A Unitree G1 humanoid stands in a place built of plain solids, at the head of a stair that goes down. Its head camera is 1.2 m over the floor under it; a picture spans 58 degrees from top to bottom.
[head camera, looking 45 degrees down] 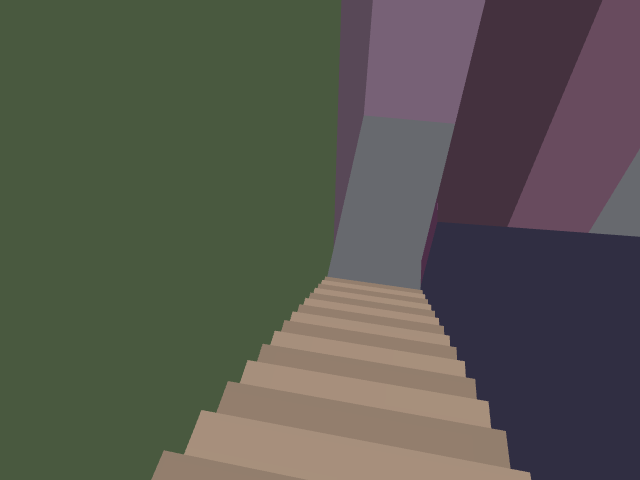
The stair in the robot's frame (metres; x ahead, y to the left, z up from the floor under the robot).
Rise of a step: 0.19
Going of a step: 0.21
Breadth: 1.36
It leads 11 degrees to the right of straight ahead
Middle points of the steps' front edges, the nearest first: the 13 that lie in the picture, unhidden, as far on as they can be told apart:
0.58 -0.13 -0.38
0.79 -0.17 -0.56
1.00 -0.21 -0.75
1.20 -0.25 -0.94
1.41 -0.29 -1.12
1.62 -0.33 -1.31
1.83 -0.36 -1.49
2.03 -0.40 -1.68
2.24 -0.44 -1.87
2.45 -0.48 -2.06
2.65 -0.52 -2.24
2.86 -0.56 -2.43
3.07 -0.60 -2.62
